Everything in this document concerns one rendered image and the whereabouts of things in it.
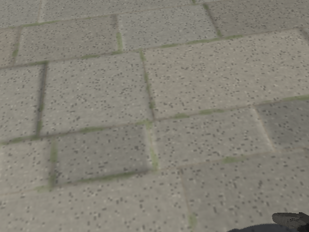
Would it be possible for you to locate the right robot hand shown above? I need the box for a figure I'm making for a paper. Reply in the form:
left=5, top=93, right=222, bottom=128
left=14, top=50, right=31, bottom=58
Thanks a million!
left=272, top=212, right=309, bottom=232

